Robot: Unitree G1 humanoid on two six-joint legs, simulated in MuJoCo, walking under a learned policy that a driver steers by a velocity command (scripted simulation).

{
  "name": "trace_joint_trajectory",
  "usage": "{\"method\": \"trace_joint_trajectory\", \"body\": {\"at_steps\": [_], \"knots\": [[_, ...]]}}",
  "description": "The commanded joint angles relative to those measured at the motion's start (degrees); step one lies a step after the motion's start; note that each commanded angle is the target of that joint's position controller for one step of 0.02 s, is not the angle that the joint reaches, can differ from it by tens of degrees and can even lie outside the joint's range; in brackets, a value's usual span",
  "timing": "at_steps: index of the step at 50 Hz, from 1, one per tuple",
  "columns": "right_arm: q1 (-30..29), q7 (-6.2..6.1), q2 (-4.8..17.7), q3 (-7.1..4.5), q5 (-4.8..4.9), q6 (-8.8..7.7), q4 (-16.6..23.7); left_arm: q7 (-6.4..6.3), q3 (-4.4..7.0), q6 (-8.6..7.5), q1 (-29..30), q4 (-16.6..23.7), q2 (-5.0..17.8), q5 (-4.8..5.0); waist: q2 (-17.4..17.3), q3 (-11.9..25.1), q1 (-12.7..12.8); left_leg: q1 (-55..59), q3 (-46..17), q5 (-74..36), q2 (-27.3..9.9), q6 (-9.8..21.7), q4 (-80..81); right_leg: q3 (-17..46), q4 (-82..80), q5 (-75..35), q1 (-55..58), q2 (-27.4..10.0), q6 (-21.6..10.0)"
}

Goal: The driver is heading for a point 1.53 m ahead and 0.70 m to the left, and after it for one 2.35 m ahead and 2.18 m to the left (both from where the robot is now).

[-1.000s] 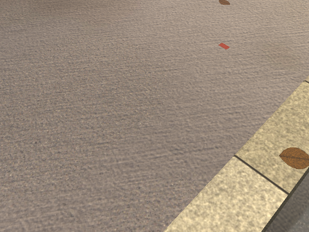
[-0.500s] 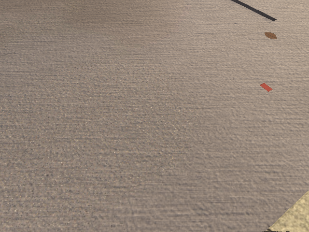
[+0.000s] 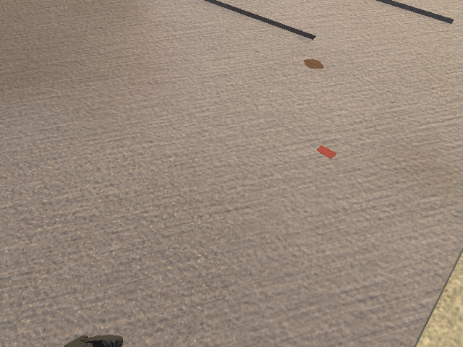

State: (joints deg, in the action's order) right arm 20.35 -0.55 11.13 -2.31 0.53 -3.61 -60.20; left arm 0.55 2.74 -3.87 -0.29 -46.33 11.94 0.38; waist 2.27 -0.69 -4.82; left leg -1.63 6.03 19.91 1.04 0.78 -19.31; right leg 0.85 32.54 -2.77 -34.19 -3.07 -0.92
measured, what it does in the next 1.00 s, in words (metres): steps on the spot, turning left: right foot, then left foot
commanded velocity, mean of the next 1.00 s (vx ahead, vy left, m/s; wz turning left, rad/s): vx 0.05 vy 0.00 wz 0.47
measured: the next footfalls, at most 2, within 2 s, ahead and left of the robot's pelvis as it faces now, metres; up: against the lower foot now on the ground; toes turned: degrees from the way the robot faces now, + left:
right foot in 0.04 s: +0.20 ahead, -0.12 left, +0.00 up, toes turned +0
left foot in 0.44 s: +0.09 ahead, +0.12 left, +0.00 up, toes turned +18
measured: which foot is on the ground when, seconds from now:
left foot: down 0.00-0.06, up 0.08-0.42, down 0.44-0.94, up 0.96-1.00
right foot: up 0.00-0.02, down 0.04-0.42, up 0.44-0.90, down 0.92-1.00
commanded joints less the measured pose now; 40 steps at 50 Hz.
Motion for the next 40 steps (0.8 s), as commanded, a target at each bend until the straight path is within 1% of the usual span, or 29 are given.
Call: {"method": "trace_joint_trajectory", "body": {"at_steps": [1,2,3,4,5,6,7,8,9,10,12,15,17,18,19,20,21,22,23,24,25,26,27,28,30,32,34,37,40], "knots": [[-0.9,-0.31,11.2,-2.59,0.76,0.33,2.4,-0.39,2.60,-0.95,-6.4,0.7,8.4,-0.91,-7.8,3.1,6.5,0.0,-9.1,-42.6,-10.9,4.9,-8.1,-1.8,-9.5,-7.6,14.6,3.0,-2.2],[-0.7,-0.33,9.6,-2.28,-0.12,0.09,3.8,-1.07,3.75,-1.14,-12.2,-0.3,12.7,-1.98,-4.5,9.2,7.8,-7.2,-6.9,-33.0,-7.1,2.2,-17.6,2.1,-4.4,-32.6,28.7,-3.1,-4.6],[4.0,-0.25,3.1,-0.47,-0.58,-0.25,4.8,-1.60,4.33,-0.26,-17.6,-0.6,15.9,-3.72,5.8,19.7,7.5,-26.5,-4.2,-1.8,-1.1,-1.9,-37.5,15.5,1.9,-55.4,51.3,-19.7,-14.6],[4.5,-0.04,4.7,-0.48,0.42,-0.08,5.5,-1.40,3.47,0.53,-19.6,0.0,13.1,-2.13,10.6,29.9,9.8,-30.3,-9.8,25.7,2.0,-3.6,-50.3,24.9,-1.1,-52.8,55.0,-25.9,-20.3],[2.2,0.01,9.6,-2.37,1.45,0.82,6.2,-1.53,3.00,1.31,-16.4,0.9,11.7,-1.45,6.4,26.9,9.1,-33.0,-12.2,24.5,-0.9,-3.8,-55.6,20.4,-4.1,-37.1,48.6,-22.9,-18.3],[-1.2,-0.48,9.4,-2.71,1.80,1.97,7.5,-1.98,2.64,1.81,-11.4,1.7,10.2,-1.02,5.4,20.1,7.4,-36.7,-9.7,19.8,-2.9,-3.7,-55.9,16.6,-7.4,-20.6,41.2,-20.4,-15.8],[-2.4,-1.21,8.4,-3.00,1.37,3.64,7.7,-2.41,2.14,2.12,-7.3,1.9,8.3,-0.87,4.2,12.8,5.8,-36.3,-8.7,15.7,-4.5,-4.2,-53.6,13.1,-11.8,-5.8,30.9,-17.7,-14.0],[-2.0,-1.91,8.2,-3.43,0.86,5.37,8.0,-2.58,2.06,2.38,-4.1,2.1,7.7,-1.41,5.3,8.8,4.1,-32.3,-8.6,12.0,-5.5,-4.4,-51.9,10.1,-15.3,5.6,21.6,-16.0,-12.4],[-1.0,-2.25,7.0,-3.40,0.42,6.55,8.6,-2.48,2.32,2.60,-1.7,2.1,8.3,-2.24,6.3,6.5,2.7,-28.3,-6.7,9.3,-4.7,-4.4,-51.1,7.1,-17.8,11.2,14.5,-14.8,-11.7],[-0.3,-2.42,6.3,-3.48,0.12,7.07,9.2,-2.51,2.50,2.62,-0.3,2.1,8.8,-2.63,6.8,5.5,1.8,-26.2,-5.7,7.6,-4.3,-4.2,-49.7,5.0,-19.2,13.0,11.2,-14.5,-11.7],[-1.0,-2.42,6.4,-3.76,0.01,7.22,10.6,-2.98,2.69,2.42,0.0,1.6,9.4,-2.44,6.6,5.6,1.4,-24.6,-5.1,4.5,-4.7,-3.4,-44.5,2.0,-19.8,12.7,10.4,-14.8,-11.8],[-4.2,-1.48,7.2,-3.71,-0.15,7.16,13.0,-3.87,3.17,2.72,0.6,1.0,11.0,-1.59,6.5,7.3,1.9,-20.6,-4.4,-0.6,-5.2,-2.1,-34.8,-0.8,-19.3,12.5,12.1,-15.8,-11.0],[-5.4,-0.79,8.2,-3.92,-0.29,7.41,14.3,-3.98,3.45,3.17,0.3,0.5,12.1,-0.75,6.9,7.5,2.2,-18.3,-3.3,-1.0,-4.7,-1.4,-30.5,-1.5,-18.9,14.8,13.7,-16.9,-10.0],[-5.4,-0.52,8.5,-4.05,-0.37,7.59,14.8,-3.90,3.59,3.42,0.1,0.1,12.5,-0.30,6.8,7.4,2.2,-17.0,-2.7,-1.2,-4.4,-0.8,-27.6,-1.9,-18.0,16.6,14.5,-17.3,-9.1],[-4.5,-0.28,8.5,-4.17,-0.51,7.72,14.9,-3.78,3.65,3.75,0.3,-0.1,12.6,0.23,6.0,7.2,1.5,-14.4,-1.6,-3.0,-3.8,0.2,-23.1,-3.0,-16.2,18.9,14.4,-17.0,-7.6],[-2.8,-0.14,8.6,-4.46,-0.69,7.86,14.4,-3.66,3.56,4.13,-0.1,-0.5,12.0,0.57,4.7,7.0,1.0,-10.9,-0.4,-4.2,-2.3,1.7,-18.7,-4.3,-13.3,21.9,13.3,-16.0,-5.7],[-1.1,-0.09,9.5,-5.00,-1.07,7.94,13.9,-3.48,3.32,4.66,-1.7,-1.5,10.4,0.91,1.4,5.3,0.6,-8.0,-2.5,-4.9,-1.8,3.8,-13.2,-6.6,-6.8,26.0,10.3,-13.6,-2.6],[-0.5,-0.79,14.6,-6.23,-1.33,7.66,14.9,-2.97,2.80,5.20,-4.6,-2.0,7.2,0.34,-13.5,1.3,2.0,-6.0,-19.7,-10.8,-12.0,8.8,-1.2,-13.4,10.5,31.7,1.0,-6.5,3.1],[-1.9,-1.18,20.2,-6.33,-1.43,6.80,18.0,-3.18,2.59,4.72,-1.9,1.1,6.6,-0.97,-21.6,-0.6,3.5,-6.0,-37.1,-22.3,-22.0,17.2,1.8,-8.5,25.2,41.9,-12.1,1.4,6.3],[-1.2,-0.58,19.7,-6.36,-3.81,5.14,17.8,-3.57,3.18,4.19,4.2,3.3,8.5,-0.57,-16.8,1.5,0.6,-9.7,-39.0,-15.3,-22.2,20.2,5.0,0.1,31.9,40.6,-12.5,2.4,4.6],[-4.3,-0.58,18.7,-6.14,-3.34,3.77,18.4,-4.06,3.78,4.12,4.0,3.2,10.1,0.07,-13.7,0.8,2.7,-9.5,-34.5,-10.9,-19.1,16.7,4.8,2.2,33.6,34.1,-13.3,1.6,3.2],[-8.1,-0.91,17.1,-5.79,-1.68,3.37,19.3,-4.65,4.40,4.21,1.9,1.8,11.2,-0.47,-10.9,1.2,4.4,-9.4,-30.2,-9.7,-16.8,12.6,3.6,3.0,33.2,28.2,-12.7,0.5,2.6],[-10.6,-1.21,14.9,-5.03,-0.61,3.48,20.0,-5.08,4.76,4.40,0.0,0.4,11.7,-1.13,-10.5,2.0,5.3,-10.4,-26.9,-11.2,-15.0,10.5,2.5,3.0,33.0,24.9,-10.4,0.3,2.8],[-11.0,-1.54,13.7,-4.54,-0.45,3.59,20.4,-4.94,4.84,4.35,-1.0,0.2,11.4,-1.45,-10.3,3.3,5.8,-11.1,-25.3,-13.7,-13.8,9.9,1.9,2.9,33.9,22.1,-8.1,0.9,3.0],[-8.9,-2.02,12.8,-4.15,-0.59,3.71,20.4,-4.49,4.57,3.90,-1.2,0.5,9.9,-1.03,-8.5,5.4,5.4,-8.7,-24.0,-18.2,-12.6,10.0,0.9,3.0,32.8,18.9,-6.7,2.0,3.3],[-6.8,-2.38,13.2,-4.31,-0.21,3.72,20.3,-4.27,4.06,3.49,-0.2,1.2,8.6,-0.78,-8.6,5.8,4.6,-5.2,-24.4,-20.6,-12.2,10.3,0.1,3.7,27.5,17.7,-7.4,2.4,3.7],[-6.2,-2.66,13.9,-4.66,0.04,4.06,20.5,-3.91,3.65,3.21,1.1,1.8,8.0,-0.64,-9.6,5.7,3.9,-3.6,-25.3,-18.5,-11.7,10.3,-0.3,4.3,20.6,17.2,-6.5,2.8,4.4],[-6.7,-2.65,15.1,-5.20,-0.10,4.61,21.6,-3.09,3.32,2.80,2.3,2.3,8.1,-0.33,-10.9,5.0,3.1,-5.5,-27.8,-14.7,-11.3,11.1,-0.4,4.5,12.9,18.1,-2.1,3.6,5.1],[-7.8,-2.21,15.6,-5.38,-0.27,5.07,22.9,-2.39,3.33,2.15,1.5,2.4,8.9,0.01,-11.3,5.2,3.0,-7.7,-30.7,-18.2,-11.1,12.2,-1.7,4.5,9.1,20.8,3.1,4.8,5.0]]}}
Keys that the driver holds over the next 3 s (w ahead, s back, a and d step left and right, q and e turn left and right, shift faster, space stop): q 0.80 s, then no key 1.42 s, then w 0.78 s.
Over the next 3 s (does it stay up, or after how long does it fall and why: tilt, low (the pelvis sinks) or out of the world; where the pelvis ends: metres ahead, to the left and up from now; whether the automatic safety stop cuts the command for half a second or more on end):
stays up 0.34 0.21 -0.04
